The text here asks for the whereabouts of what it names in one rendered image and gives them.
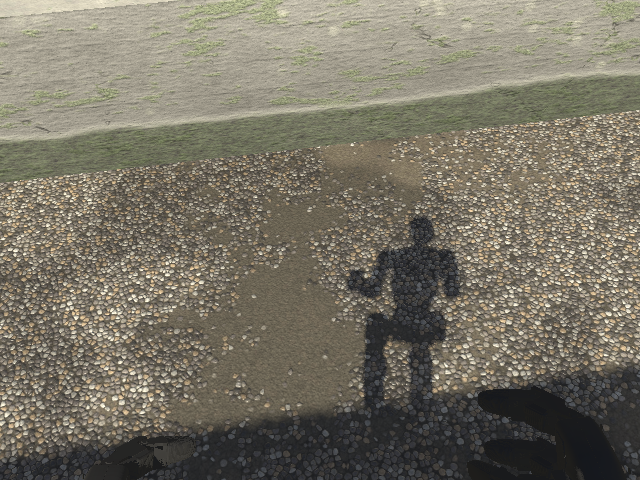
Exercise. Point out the left robot hand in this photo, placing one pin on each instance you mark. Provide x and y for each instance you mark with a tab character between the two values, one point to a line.
140	455

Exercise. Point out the right robot hand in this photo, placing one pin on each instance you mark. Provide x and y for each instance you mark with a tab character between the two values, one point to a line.
582	451

